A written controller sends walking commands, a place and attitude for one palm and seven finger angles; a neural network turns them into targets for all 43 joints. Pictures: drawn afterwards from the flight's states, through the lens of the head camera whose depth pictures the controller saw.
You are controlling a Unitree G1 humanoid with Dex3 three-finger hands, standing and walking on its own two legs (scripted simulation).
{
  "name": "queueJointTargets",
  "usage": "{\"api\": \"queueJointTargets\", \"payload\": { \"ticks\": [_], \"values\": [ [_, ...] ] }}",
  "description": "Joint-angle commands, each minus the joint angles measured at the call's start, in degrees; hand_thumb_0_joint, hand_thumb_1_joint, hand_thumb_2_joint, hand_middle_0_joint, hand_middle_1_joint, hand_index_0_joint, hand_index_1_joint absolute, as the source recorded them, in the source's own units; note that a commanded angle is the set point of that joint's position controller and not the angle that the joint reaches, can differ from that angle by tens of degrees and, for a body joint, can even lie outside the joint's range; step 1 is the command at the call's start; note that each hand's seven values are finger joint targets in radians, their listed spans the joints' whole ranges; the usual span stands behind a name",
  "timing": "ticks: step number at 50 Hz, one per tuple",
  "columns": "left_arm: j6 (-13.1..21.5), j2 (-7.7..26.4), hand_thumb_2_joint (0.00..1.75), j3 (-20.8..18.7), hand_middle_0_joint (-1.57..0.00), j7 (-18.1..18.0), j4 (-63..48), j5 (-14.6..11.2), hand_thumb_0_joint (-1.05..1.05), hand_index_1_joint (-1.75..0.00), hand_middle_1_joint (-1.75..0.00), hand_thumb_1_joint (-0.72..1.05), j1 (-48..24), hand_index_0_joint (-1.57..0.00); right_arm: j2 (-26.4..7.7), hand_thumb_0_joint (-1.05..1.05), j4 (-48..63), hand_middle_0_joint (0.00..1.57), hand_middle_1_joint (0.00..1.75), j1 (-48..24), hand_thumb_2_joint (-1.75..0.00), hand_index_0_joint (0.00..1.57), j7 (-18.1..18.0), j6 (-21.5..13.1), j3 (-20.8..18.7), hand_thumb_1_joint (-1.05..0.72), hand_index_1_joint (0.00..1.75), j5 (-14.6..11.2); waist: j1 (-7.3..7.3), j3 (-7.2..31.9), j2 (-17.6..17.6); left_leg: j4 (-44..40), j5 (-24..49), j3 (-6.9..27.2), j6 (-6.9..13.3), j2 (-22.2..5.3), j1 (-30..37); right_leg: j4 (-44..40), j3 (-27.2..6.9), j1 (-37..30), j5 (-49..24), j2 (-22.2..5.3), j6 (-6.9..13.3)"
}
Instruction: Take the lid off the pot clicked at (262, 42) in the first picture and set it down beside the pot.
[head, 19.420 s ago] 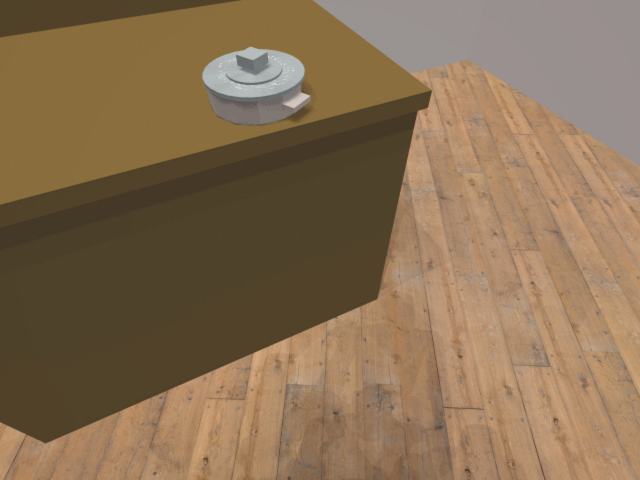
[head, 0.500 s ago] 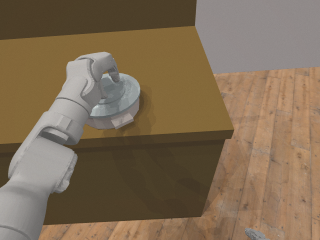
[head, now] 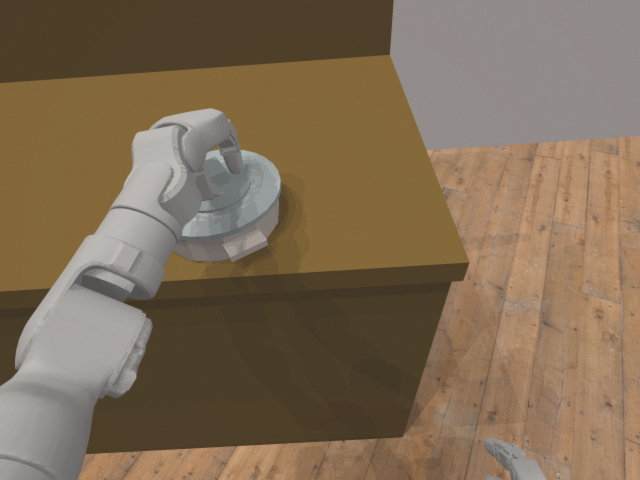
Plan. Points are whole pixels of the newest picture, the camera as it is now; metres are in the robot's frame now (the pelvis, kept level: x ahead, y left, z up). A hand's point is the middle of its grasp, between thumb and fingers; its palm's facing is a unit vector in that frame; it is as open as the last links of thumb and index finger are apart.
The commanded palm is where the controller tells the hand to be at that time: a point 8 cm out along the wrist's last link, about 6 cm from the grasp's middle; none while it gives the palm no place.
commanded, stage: close the fingers and squeeze the knob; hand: left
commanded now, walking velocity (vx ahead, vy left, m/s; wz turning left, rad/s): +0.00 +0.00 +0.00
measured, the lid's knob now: (209, 174) +0.47 +0.16 +0.16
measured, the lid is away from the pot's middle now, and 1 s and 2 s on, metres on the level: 0.00 0.00 0.01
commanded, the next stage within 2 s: lift the lid straight up in 0.80 s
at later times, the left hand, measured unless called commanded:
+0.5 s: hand (203, 177) +0.44 +0.15 +0.18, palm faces -0.33 -0.10 -0.94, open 6.6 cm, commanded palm +0.42 +0.16 +0.24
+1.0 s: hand (203, 175) +0.44 +0.15 +0.18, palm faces -0.34 -0.11 -0.94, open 6.5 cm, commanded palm +0.42 +0.16 +0.25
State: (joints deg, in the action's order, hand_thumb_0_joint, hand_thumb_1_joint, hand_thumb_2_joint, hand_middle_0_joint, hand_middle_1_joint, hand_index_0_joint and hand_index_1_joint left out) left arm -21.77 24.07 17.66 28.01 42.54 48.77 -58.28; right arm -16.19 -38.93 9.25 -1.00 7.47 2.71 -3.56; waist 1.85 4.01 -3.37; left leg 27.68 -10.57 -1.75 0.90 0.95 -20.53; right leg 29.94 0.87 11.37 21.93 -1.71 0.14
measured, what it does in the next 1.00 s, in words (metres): stands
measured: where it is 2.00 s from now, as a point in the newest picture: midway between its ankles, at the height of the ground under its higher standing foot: outside the picture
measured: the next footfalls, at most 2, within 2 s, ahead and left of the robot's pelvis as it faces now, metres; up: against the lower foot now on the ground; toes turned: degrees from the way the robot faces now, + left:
none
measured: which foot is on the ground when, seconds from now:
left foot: down 0.00-1.00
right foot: down 0.00-1.00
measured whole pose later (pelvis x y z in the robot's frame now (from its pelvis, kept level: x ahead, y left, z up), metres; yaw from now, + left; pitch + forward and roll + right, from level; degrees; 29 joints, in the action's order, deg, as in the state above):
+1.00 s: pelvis -0.01 +0.00 +0.00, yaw +0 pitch +3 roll +1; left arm -20.3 24.3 18.0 28.6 48.0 49.3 -61.7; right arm -16.4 -39.9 10.8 -1.9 7.5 2.5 -3.4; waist 2.6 3.6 -2.9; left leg 27.6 -10.1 -1.6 0.9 0.8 -20.9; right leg 29.8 0.9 11.8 21.4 -1.4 0.2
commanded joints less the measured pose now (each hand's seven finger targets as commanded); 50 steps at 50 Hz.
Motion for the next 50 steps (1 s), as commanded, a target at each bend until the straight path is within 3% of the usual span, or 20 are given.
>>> {"api": "queueJointTargets", "payload": {
  "ticks": [1, 3, 5, 8, 13, 16, 18, 22, 24, 25, 27, 30, 32, 35, 38, 41, 44, 45, 48, 50],
  "values": [
    [0.1, 12.5, 0.92, -5.4, -0.70, -1.6, -10.5, 1.3, 0.00, -0.98, -0.98, 0.26, -28.1, -0.70, -6.3, 0.00, 8.0, 0.20, 0.30, -6.1, -0.90, 0.20, -0.2, -2.2, -2.4, -0.90, 0.30, -0.1, -0.26, 19.7, 5.2, 1.9, 20.2, 1.4, 3.6, 3.2, 21.0, -3.4, 0.7, 5.6, -28.9, 4.1, 1.4],
    [-0.2, 10.5, 0.89, -3.6, -0.72, -1.5, -10.6, 1.1, 0.00, -0.99, -0.99, 0.29, -28.3, -0.72, -6.1, 0.00, 8.2, 0.20, 0.30, -6.3, -0.90, 0.20, -0.2, -2.1, -2.3, -0.90, 0.30, -0.2, 0.10, 18.6, 6.1, 1.7, 19.0, 1.6, 3.6, 3.3, 20.7, -3.8, 0.9, 6.3, -27.8, 4.3, 1.4],
    [-0.1, 14.7, 0.86, -6.4, -0.73, -1.8, -9.8, 1.7, 0.00, -1.00, -1.00, 0.32, -30.1, -0.73, -6.7, 0.00, 7.6, 0.20, 0.30, -6.0, -0.90, 0.20, -0.5, -2.0, -2.3, -0.90, 0.30, 0.0, -0.16, 18.5, 5.7, 1.3, 16.9, 1.3, 3.5, 3.3, 20.1, -3.9, 0.6, 6.1, -26.8, 4.2, 1.5],
    [-0.1, 11.4, 0.82, -4.1, -0.75, -1.7, -8.0, 1.5, 0.00, -1.00, -1.00, 0.36, -28.5, -0.75, -6.1, 0.00, 7.5, 0.20, 0.30, -6.0, -0.90, 0.20, -0.6, -2.0, -2.1, -0.90, 0.30, -0.1, 0.03, 18.2, 6.4, 1.5, 17.1, 1.6, 3.5, 3.4, 19.9, -3.8, 0.8, 6.3, -27.1, 4.2, 1.5],
    [0.0, 12.6, 0.89, -4.5, -0.71, -1.9, -3.9, 1.9, 0.00, -1.01, -0.97, 0.37, -30.3, -0.78, -6.4, 0.00, 6.7, 0.20, 0.30, -5.2, -0.90, 0.20, -1.0, -1.8, -1.9, -0.90, 0.30, -0.1, 0.32, 16.2, 6.9, 0.6, 13.1, 1.5, 3.3, 3.4, 18.1, -4.4, 0.8, 7.0, -24.3, 4.2, 1.5],
    [0.4, 10.0, 0.91, -2.6, -0.71, -1.9, -5.0, 2.0, 0.00, -1.02, -0.97, 0.39, -31.8, -0.80, -6.2, 0.00, 6.8, 0.20, 0.30, -5.1, -0.90, 0.20, -1.0, -1.9, -2.1, -0.90, 0.30, 0.1, 0.68, 17.8, 5.4, 1.0, 14.3, 1.6, 3.4, 3.5, 19.5, -4.1, 0.9, 7.4, -24.9, 4.2, 1.7],
    [0.5, 12.3, 0.93, -4.6, -0.71, -1.9, -4.7, 2.0, 0.00, -1.02, -0.96, 0.40, -32.0, -0.82, -6.6, 0.00, 6.6, 0.20, 0.30, -4.7, -0.90, 0.20, -1.0, -1.9, -2.3, -0.90, 0.30, 0.2, 0.46, 18.4, 6.2, 0.8, 13.8, 1.5, 3.4, 3.4, 19.3, -4.1, 0.7, 6.8, -25.0, 4.3, 1.6],
    [0.9, 11.6, 0.94, -4.1, -0.72, -1.8, -3.8, 1.8, 0.00, -1.04, -0.97, 0.44, -33.0, -0.86, -6.5, 0.00, 6.2, 0.20, 0.30, -4.1, -0.90, 0.20, -1.2, -2.0, -2.4, -0.90, 0.30, 0.3, 0.81, 17.9, 7.3, 0.7, 13.1, 1.6, 3.6, 3.5, 19.1, -4.4, 0.8, 7.1, -24.7, 4.3, 1.6],
    [1.0, 8.4, 0.95, -1.5, -0.73, -1.4, -3.9, 1.3, 0.00, -1.05, -0.97, 0.46, -33.7, -0.88, -6.4, 0.00, 6.1, 0.20, 0.30, -4.0, -0.90, 0.20, -1.1, -2.1, -2.5, -0.90, 0.30, 0.3, 1.27, 17.2, 6.5, 0.7, 13.2, 1.7, 3.6, 3.6, 19.2, -4.4, 1.1, 7.8, -24.4, 4.4, 1.7],
    [1.0, 11.1, 0.96, -3.8, -0.73, -1.7, -4.0, 1.6, 0.00, -1.05, -0.98, 0.46, -34.4, -0.89, -6.7, 0.00, 6.0, 0.20, 0.30, -3.6, -0.90, 0.20, -1.1, -2.1, -2.6, -0.90, 0.30, 0.4, 1.01, 17.7, 6.8, 0.4, 12.4, 1.7, 3.6, 3.4, 19.6, -4.6, 0.9, 7.7, -23.7, 4.4, 1.6],
    [1.1, 10.0, 0.97, -2.7, -0.74, -1.6, -1.7, 1.7, 0.00, -1.06, -0.98, 0.48, -33.8, -0.90, -6.5, 0.00, 5.7, 0.20, 0.30, -3.5, -0.90, 0.20, -1.3, -2.2, -2.4, -0.90, 0.30, 0.4, 1.25, 16.5, 6.6, 0.4, 11.8, 1.6, 3.6, 3.6, 18.5, -4.6, 0.9, 8.1, -23.7, 4.4, 1.6],
    [1.8, 12.7, 0.98, -4.9, -0.76, -1.8, -3.9, 1.9, 0.00, -1.07, -0.99, 0.51, -35.2, -0.92, -6.9, 0.00, 5.9, 0.20, 0.30, -3.3, -0.90, 0.20, -1.2, -2.5, -2.7, -0.90, 0.30, 0.6, 0.83, 19.3, 6.1, 0.4, 12.4, 1.6, 3.7, 3.5, 19.7, -4.4, 0.6, 6.9, -24.3, 4.3, 1.6],
    [1.6, 10.2, 0.99, -3.3, -0.77, -1.5, -1.9, 1.8, 0.00, -1.08, -1.00, 0.52, -32.8, -0.94, -6.6, 0.00, 5.8, 0.20, 0.30, -3.0, -0.90, 0.20, -1.2, -2.4, -2.8, -0.90, 0.30, 0.5, 1.07, 17.7, 6.9, 0.5, 12.4, 1.5, 3.7, 3.5, 19.0, -4.4, 0.8, 7.4, -24.2, 4.3, 1.5],
    [1.9, 13.6, 1.01, -5.6, -0.78, -1.5, -2.5, 1.8, 0.00, -1.08, -1.01, 0.55, -33.6, -0.96, -7.0, 0.00, 6.0, 0.20, 0.30, -2.7, -0.90, 0.20, -1.2, -2.5, -2.8, -0.90, 0.30, 0.6, 0.61, 18.0, 7.6, 0.5, 12.9, 1.4, 3.8, 3.5, 18.7, -4.4, 0.7, 6.4, -25.3, 4.3, 1.4],
    [2.1, 13.6, 1.02, -5.3, -0.80, -1.3, -0.4, 1.8, 0.00, -1.09, -1.02, 0.57, -31.5, -0.98, -6.9, 0.00, 6.1, 0.20, 0.30, -2.6, -0.90, 0.20, -1.4, -2.3, -2.6, -0.90, 0.30, 0.4, 0.65, 16.1, 8.3, 0.4, 11.9, 1.0, 3.9, 3.7, 17.2, -4.8, 0.5, 6.3, -25.2, 4.2, 1.2],
    [2.4, 13.2, 1.04, -5.4, -0.81, -1.6, -4.8, 1.9, 0.00, -1.09, -1.03, 0.59, -32.6, -1.00, -6.8, 0.00, 6.9, 0.20, 0.30, -3.4, -0.90, 0.20, -1.1, -2.5, -2.8, -0.90, 0.30, 0.4, 0.24, 19.8, 5.5, 0.9, 15.1, 1.5, 3.8, 3.4, 19.8, -3.8, 0.6, 5.8, -26.3, 4.3, 1.6],
    [1.7, 10.8, 1.04, -3.5, -0.82, -1.3, -3.7, 1.3, 0.00, -1.09, -1.03, 0.60, -31.7, -1.01, -6.8, 0.00, 6.7, 0.20, 0.30, -3.3, -0.90, 0.20, -0.9, -2.2, -2.8, -0.90, 0.30, 0.3, 0.80, 16.9, 5.9, 0.8, 14.1, 1.3, 3.8, 3.5, 19.1, -4.6, 1.0, 7.2, -24.9, 4.5, 1.7],
    [1.6, 13.9, 1.04, -5.5, -0.82, -1.7, -4.0, 1.9, 0.00, -1.09, -1.04, 0.60, -33.2, -1.02, -7.1, 0.00, 6.5, 0.20, 0.30, -3.2, -0.90, 0.20, -1.1, -2.1, -2.7, -0.90, 0.30, 0.3, 0.68, 17.5, 6.4, 0.4, 12.9, 1.3, 3.7, 3.2, 19.1, -4.7, 0.8, 7.0, -24.3, 4.4, 1.6],
    [1.7, 13.7, 1.05, -4.9, -0.82, -1.6, -2.8, 2.0, 0.00, -1.09, -1.04, 0.61, -34.5, -1.02, -6.7, 0.00, 6.4, 0.20, 0.30, -3.4, -0.90, 0.20, -1.5, -2.3, -2.4, -0.90, 0.30, 0.2, 0.78, 17.2, 6.6, 0.3, 11.8, 1.4, 3.8, 3.5, 18.4, -4.8, 0.6, 7.0, -23.8, 4.3, 1.5],
    [2.2, 15.4, 1.05, -6.0, -0.82, -1.9, -7.2, 2.3, 0.00, -1.09, -1.04, 0.61, -38.3, -1.02, -6.7, 0.00, 6.9, 0.20, 0.30, -3.9, -0.90, 0.20, -1.3, -2.8, -2.6, -0.90, 0.30, 0.3, 0.59, 21.0, 3.9, 0.4, 13.6, 1.8, 3.7, 3.2, 21.0, -4.3, 0.4, 6.6, -24.1, 4.3, 1.7]
  ]
}}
